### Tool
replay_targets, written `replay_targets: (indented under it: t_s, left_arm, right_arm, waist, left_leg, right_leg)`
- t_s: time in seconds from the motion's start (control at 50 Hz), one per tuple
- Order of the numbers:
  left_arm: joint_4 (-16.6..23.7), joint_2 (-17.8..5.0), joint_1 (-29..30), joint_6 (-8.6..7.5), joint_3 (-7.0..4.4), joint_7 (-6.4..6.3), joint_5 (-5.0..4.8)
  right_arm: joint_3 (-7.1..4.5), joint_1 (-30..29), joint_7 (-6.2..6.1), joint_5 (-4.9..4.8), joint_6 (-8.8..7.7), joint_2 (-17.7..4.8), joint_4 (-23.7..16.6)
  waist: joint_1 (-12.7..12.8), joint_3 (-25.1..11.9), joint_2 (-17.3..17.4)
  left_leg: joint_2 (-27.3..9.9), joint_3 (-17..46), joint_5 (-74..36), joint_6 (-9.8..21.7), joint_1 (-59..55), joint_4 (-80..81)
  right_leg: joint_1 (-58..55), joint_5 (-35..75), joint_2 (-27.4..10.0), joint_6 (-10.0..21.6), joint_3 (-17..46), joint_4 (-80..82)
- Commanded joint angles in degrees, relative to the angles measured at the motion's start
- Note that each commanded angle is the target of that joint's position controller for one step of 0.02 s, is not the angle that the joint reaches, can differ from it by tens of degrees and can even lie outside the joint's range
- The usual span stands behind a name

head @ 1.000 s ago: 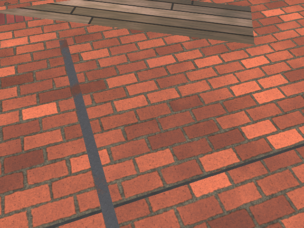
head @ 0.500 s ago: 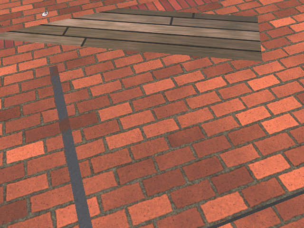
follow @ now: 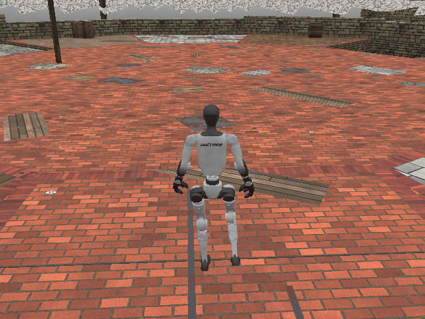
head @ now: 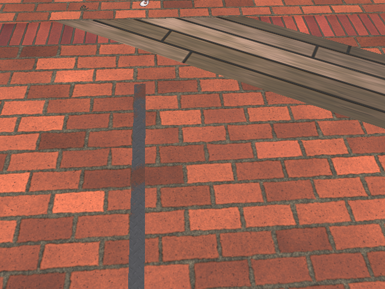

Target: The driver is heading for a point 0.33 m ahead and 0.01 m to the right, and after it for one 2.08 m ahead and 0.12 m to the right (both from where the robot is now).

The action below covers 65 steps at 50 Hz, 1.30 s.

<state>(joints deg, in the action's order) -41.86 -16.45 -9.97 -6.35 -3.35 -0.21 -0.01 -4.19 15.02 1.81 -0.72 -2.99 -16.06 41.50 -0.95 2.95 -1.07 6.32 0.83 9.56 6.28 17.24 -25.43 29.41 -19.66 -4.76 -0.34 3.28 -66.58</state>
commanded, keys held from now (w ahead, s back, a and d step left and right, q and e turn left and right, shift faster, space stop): w+q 0.16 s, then w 0.26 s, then w+e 0.58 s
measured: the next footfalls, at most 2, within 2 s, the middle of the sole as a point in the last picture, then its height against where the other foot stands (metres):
right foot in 0.32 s outside the picture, level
left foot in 0.80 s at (154, 254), level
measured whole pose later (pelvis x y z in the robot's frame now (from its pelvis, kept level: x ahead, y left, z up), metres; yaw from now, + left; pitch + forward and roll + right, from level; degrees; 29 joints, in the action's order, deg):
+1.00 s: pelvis +0.52 +0.03 +0.01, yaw -4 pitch +1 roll +2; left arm -42.2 -18.5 -15.5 -1.6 -4.4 0.0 -1.6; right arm -3.7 14.4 0.5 0.5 -5.5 -14.5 43.2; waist -0.9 0.4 -3.2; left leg 0.9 -4.4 11.0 1.2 11.0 -20.6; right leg 33.8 -17.4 -3.8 -0.1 2.9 -64.5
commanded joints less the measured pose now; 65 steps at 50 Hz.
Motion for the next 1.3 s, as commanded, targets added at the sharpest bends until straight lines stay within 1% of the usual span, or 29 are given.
replay_targets:
  t_s: [0.02,0.12,0.2,0.26,0.3,0.32,0.34,0.36,0.38,0.42,0.44,0.5,0.6,0.7,0.74,0.78,0.8,0.82,0.84,0.86,0.9,0.92,0.96,1.04,1.12,1.22,1.26,1.28,1.3]
  left_arm:
    - [3.4,-5.1,-2.0,0.50,-1.59,-0.31,0.95]
    - [6.2,-2.6,8.7,0.47,-0.38,-0.03,0.71]
    - [7.4,-3.7,13.3,-0.56,-0.48,1.31,-0.25]
    - [7.3,-5.4,11.9,-1.38,-1.12,2.03,-0.17]
    - [5.5,-6.9,4.9,-1.82,-2.14,1.68,0.16]
    - [4.4,-9.0,-2.3,-2.05,-2.88,1.36,0.95]
    - [3.2,-13.7,-10.6,-1.89,-4.11,1.18,1.75]
    - [0.4,-12.6,-14.7,-1.25,-4.20,1.90,0.31]
    - [1.0,-8.3,-12.4,-1.04,-2.89,1.91,-0.91]
    - [1.7,-5.5,-6.2,-0.05,-1.63,1.67,0.03]
    - [1.7,-4.5,-4.8,-0.07,-1.12,1.70,0.35]
    - [1.0,-4.7,-5.0,-0.14,-0.88,1.78,-0.24]
    - [-0.9,-8.2,-8.2,0.89,-1.98,0.48,-1.22]
    - [-2.7,-8.6,-13.3,2.30,-2.08,-0.03,-1.77]
    - [-2.7,-9.2,-13.1,2.82,-2.38,-0.35,-1.76]
    - [-2.2,-7.8,-12.0,3.10,-1.99,-0.51,-1.49]
    - [-0.8,-4.9,-10.3,2.83,-0.95,-0.33,-0.82]
    - [0.6,-0.5,-15.8,2.06,0.36,-0.50,-1.25]
    - [1.3,-3.5,-16.3,1.74,-0.01,-0.59,-2.18]
    - [1.3,-7.3,-12.8,2.02,-1.23,-0.57,-2.63]
    - [2.2,-6.8,-8.3,2.81,-1.50,-0.35,-1.64]
    - [2.4,-5.9,-8.0,3.36,-1.71,-0.11,-1.48]
    - [2.8,-3.7,-8.0,4.36,-1.38,0.33,-1.66]
    - [5.2,-2.6,-3.8,4.81,-0.93,0.87,-1.12]
    - [7.3,-1.8,3.4,4.26,-0.22,2.38,-1.15]
    - [10.8,-3.5,9.0,4.60,-0.66,3.62,-1.19]
    - [10.6,-5.5,4.7,4.90,-1.86,3.53,-0.74]
    - [8.3,-7.6,-3.8,5.00,-3.32,3.15,-0.81]
    - [5.6,-11.5,-13.9,5.36,-5.18,2.13,-1.05]
  right_arm:
    - [-1.83,-1.3,-1.04,0.12,-1.34,-7.7,-4.7]
    - [-2.12,2.6,-2.43,-0.58,-0.54,-8.9,-3.4]
    - [-1.99,5.8,-2.72,-0.79,-0.01,-8.8,-2.0]
    - [-1.87,6.4,-2.91,-0.44,0.22,-8.3,-1.1]
    - [-1.65,4.8,-2.76,-0.26,0.43,-7.6,-1.4]
    - [-0.77,4.1,-2.49,0.23,0.29,-5.5,-2.2]
    - [0.21,10.1,-2.57,-0.03,-0.18,-2.7,-2.8]
    - [0.69,13.6,-2.61,-1.01,-0.69,-2.8,-2.2]
    - [-0.32,9.0,-2.47,-1.54,-0.93,-7.5,-2.4]
    - [-0.30,-0.5,-2.18,-0.25,-1.17,-7.5,-4.7]
    - [-0.52,-1.5,-2.09,0.60,-1.32,-6.9,-5.0]
    - [-0.04,0.1,-1.94,0.86,-1.44,-4.0,-4.8]
    - [1.26,-9.5,-1.67,1.02,-2.30,-1.4,-7.1]
    - [0.79,-16.6,-0.63,-0.05,-3.41,-3.0,-8.8]
    - [0.11,-15.8,-0.50,-0.24,-3.95,-4.5,-8.8]
    - [-1.20,-8.3,-1.03,0.17,-4.26,-6.8,-6.8]
    - [-2.19,0.1,-1.66,1.14,-4.37,-9.7,-5.8]
    - [-3.45,6.8,-2.05,1.70,-3.38,-14.4,-4.6]
    - [-2.91,8.4,-1.67,1.03,-2.85,-11.7,-3.5]
    - [-1.83,6.0,-1.67,0.73,-2.79,-8.0,-3.7]
    - [-0.64,-0.1,-1.43,1.06,-2.68,-4.6,-3.5]
    - [-0.30,-2.1,-1.37,1.34,-2.87,-3.4,-3.2]
    - [-0.64,-3.7,-1.31,1.25,-3.40,-3.8,-2.5]
    - [-1.68,-2.9,-1.70,1.25,-3.82,-6.6,-0.4]
    - [-2.19,-1.3,-2.16,0.72,-3.13,-8.9,1.2]
    - [-3.15,1.5,-2.16,-0.79,-1.64,-11.9,3.3]
    - [-3.55,1.7,-2.39,-1.29,-0.89,-13.5,3.6]
    - [-3.18,1.5,-2.52,-1.40,-0.51,-13.0,3.8]
    - [-2.04,2.9,-2.69,-0.26,-0.72,-10.6,3.4]
  waist:
    - [2.3,-5.3,2.5]
    - [-1.7,-3.5,5.4]
    - [-3.8,-3.3,6.7]
    - [-2.8,-3.0,8.2]
    - [1.2,-5.3,8.8]
    - [4.6,-11.8,6.7]
    - [4.8,-20.9,-4.7]
    - [4.7,-22.9,-17.5]
    - [5.8,-14.6,-9.7]
    - [4.4,-3.8,-1.5]
    - [2.9,-2.5,-1.9]
    - [0.9,-3.4,-4.7]
    - [3.4,-2.6,-3.5]
    - [5.5,-2.1,-4.2]
    - [4.0,-2.4,-5.1]
    - [-0.4,-5.8,-4.9]
    - [-4.7,-12.2,-1.5]
    - [-4.6,-20.6,12.2]
    - [-4.6,-20.7,17.7]
    - [-4.7,-13.3,11.7]
    - [-2.2,-5.2,6.7]
    - [-0.6,-3.5,7.7]
    - [0.8,-2.0,8.3]
    - [0.7,-1.3,5.1]
    - [-1.8,0.0,4.1]
    - [-2.5,1.4,4.5]
    - [0.9,-2.5,6.0]
    - [5.9,-7.0,4.8]
    - [10.0,-12.4,1.0]
  left_leg:
    - [-14.8,16.9,-17.8,11.4,-5.8,12.5]
    - [-10.5,12.9,-12.6,7.3,-3.2,11.2]
    - [-12.9,16.7,-7.0,6.2,-7.0,8.3]
    - [-15.8,20.5,-8.9,5.2,-12.4,4.4]
    - [-13.8,19.7,-19.2,3.5,-13.1,-2.1]
    - [-10.8,16.9,-19.6,1.7,-9.4,-12.9]
    - [-3.6,10.7,-5.5,-2.4,7.3,-32.4]
    - [-0.2,9.0,22.9,-4.5,21.1,-45.4]
    - [-3.5,11.5,20.7,-4.3,27.0,-50.3]
    - [-8.1,7.0,12.5,-4.1,26.6,-46.9]
    - [-10.2,6.1,9.7,-4.1,24.4,-42.8]
    - [-11.2,3.6,7.8,-5.4,19.7,-35.4]
    - [-9.4,1.9,-5.3,-8.1,15.6,-14.7]
    - [-6.6,2.5,-9.9,-8.3,9.8,-4.5]
    - [-6.4,2.9,-7.3,-7.2,5.9,-1.5]
    - [-7.0,2.2,-6.0,-4.7,-6.6,1.8]
    - [-14.6,8.7,-4.9,-1.3,-19.8,0.3]
    - [-27.7,27.5,1.3,6.1,-39.2,1.3]
    - [-31.6,40.2,11.8,8.7,-38.5,6.1]
    - [-29.2,34.4,15.2,6.9,-32.1,7.7]
    - [-24.5,21.8,6.5,4.9,-19.5,11.0]
    - [-22.8,17.4,2.5,4.4,-15.2,12.6]
    - [-21.4,11.0,-3.3,4.4,-10.4,15.5]
    - [-21.6,2.7,-11.9,5.1,-10.7,17.3]
    - [-20.7,-4.5,-13.0,3.2,-11.9,17.1]
    - [-23.2,-8.3,-19.4,0.9,-19.4,12.7]
    - [-22.7,-10.5,-38.5,-0.3,-20.3,2.9]
    - [-20.9,-12.5,-43.2,-1.7,-17.1,-7.9]
    - [-18.6,-13.0,-32.2,-3.9,-5.1,-23.0]
  right_leg:
    - [5.9,4.7,-1.7,-2.1,0.3,5.6]
    - [3.7,21.2,2.1,-3.8,-0.8,26.8]
    - [1.1,24.7,3.9,-2.8,-0.2,35.5]
    - [-0.5,19.5,3.7,-0.1,0.1,38.2]
    - [-9.9,17.5,5.1,2.8,-2.2,41.7]
    - [-22.3,18.8,0.4,6.0,1.9,39.9]
    - [-43.6,15.2,-11.0,13.9,20.3,39.5]
    - [-50.1,0.9,-18.0,18.8,40.7,47.7]
    - [-44.6,-8.7,-16.9,16.7,38.9,50.0]
    - [-29.6,-1.3,-12.1,13.8,24.7,52.4]
    - [-25.4,4.2,-9.8,13.4,21.4,53.5]
    - [-21.2,15.4,-6.3,14.1,15.8,55.6]
    - [-18.6,20.9,-3.9,13.2,9.5,56.3]
    - [-20.2,17.0,-5.0,11.9,12.7,52.6]
    - [-21.3,15.3,-5.9,10.8,15.5,50.0]
    - [-18.6,18.2,-2.8,8.4,14.6,42.5]
    - [-12.1,14.6,0.6,6.2,11.6,29.4]
    - [6.4,-2.3,7.8,2.3,3.1,10.4]
    - [15.5,-14.3,6.0,1.7,4.0,-0.6]
    - [18.2,-9.9,3.2,1.6,5.3,-5.0]
    - [15.8,-2.3,0.1,1.1,3.4,-3.4]
    - [13.6,-0.2,-1.3,1.0,3.5,-1.7]
    - [10.8,2.7,-2.2,0.3,2.6,0.0]
    - [12.2,11.3,-2.7,-0.9,2.2,8.7]
    - [8.8,20.8,-1.7,0.2,-1.2,21.7]
    - [7.2,13.8,0.3,3.7,-4.9,29.0]
    - [-2.1,8.2,4.5,6.3,-8.3,30.4]
    - [-14.3,11.1,7.4,8.2,-9.4,34.1]
    - [-32.2,13.8,5.0,10.6,-3.2,34.4]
